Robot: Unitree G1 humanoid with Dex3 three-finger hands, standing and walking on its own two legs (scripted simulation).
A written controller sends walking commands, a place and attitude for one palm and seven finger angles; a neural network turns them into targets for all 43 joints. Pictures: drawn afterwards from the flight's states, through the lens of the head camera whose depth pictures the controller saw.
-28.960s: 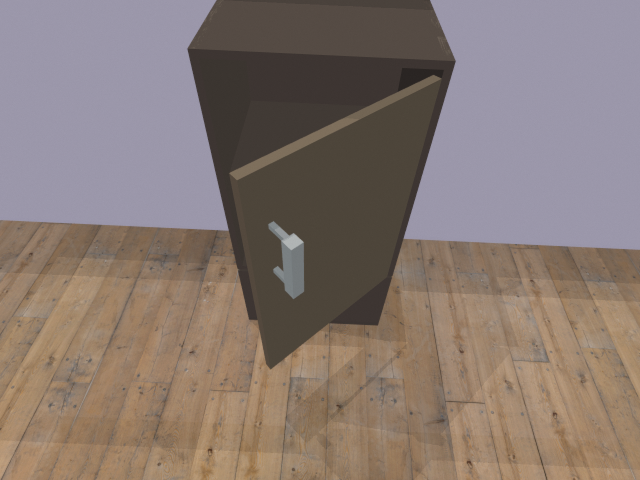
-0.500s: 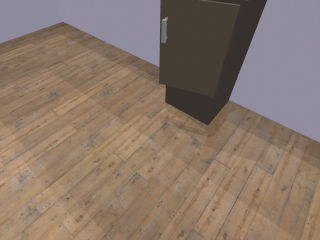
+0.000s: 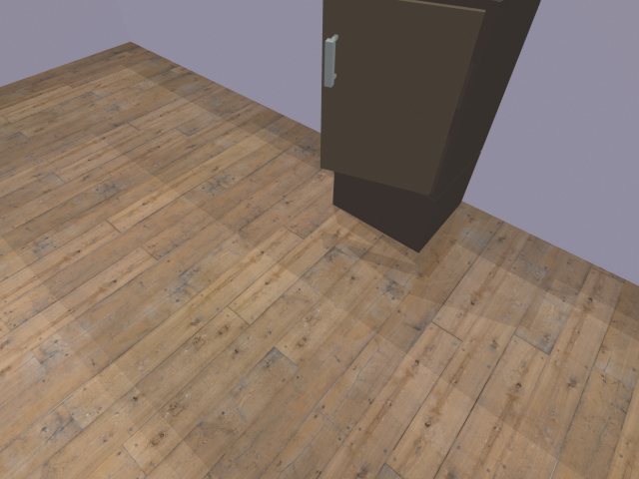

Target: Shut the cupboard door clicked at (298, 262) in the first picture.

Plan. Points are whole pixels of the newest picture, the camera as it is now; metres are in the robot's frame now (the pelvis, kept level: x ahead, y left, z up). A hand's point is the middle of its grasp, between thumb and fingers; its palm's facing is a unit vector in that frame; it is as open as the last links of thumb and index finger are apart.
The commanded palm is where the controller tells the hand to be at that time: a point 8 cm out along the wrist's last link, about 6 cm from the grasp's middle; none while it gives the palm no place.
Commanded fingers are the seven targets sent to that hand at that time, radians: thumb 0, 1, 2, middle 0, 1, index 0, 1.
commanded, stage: walk to a spot facing it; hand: left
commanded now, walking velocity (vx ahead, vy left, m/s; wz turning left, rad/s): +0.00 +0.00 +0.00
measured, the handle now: (332, 60) +1.19 +0.03 -0.02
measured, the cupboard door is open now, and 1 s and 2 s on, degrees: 19 19 19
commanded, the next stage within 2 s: turn to face it in 0.96 s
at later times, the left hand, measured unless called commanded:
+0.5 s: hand out of the picture +0.02 +0.20 -0.20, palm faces +0.12 -0.98 -0.15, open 7.4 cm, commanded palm none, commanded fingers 0.00 0.90 0.90 -0.20 -0.30 -0.20 -0.30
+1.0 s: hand (220, 347) +0.36 +0.20 -0.17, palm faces +0.23 -0.95 -0.20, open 7.3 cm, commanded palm none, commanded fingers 0.00 0.90 0.90 -0.20 -0.30 -0.20 -0.30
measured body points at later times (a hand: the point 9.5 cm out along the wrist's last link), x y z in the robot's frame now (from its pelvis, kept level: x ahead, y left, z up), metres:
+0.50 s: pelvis +0.09 +0.04 -0.03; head +0.12 +0.06 +0.42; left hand +0.02 +0.26 -0.19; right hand +0.10 -0.20 -0.17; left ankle +0.10 +0.13 -0.75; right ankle -0.01 -0.10 -0.70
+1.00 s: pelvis +0.31 +0.01 -0.01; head +0.34 +0.01 +0.43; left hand +0.35 +0.25 -0.16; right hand +0.32 -0.22 -0.18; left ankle +0.20 +0.12 -0.65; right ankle +0.36 -0.07 -0.75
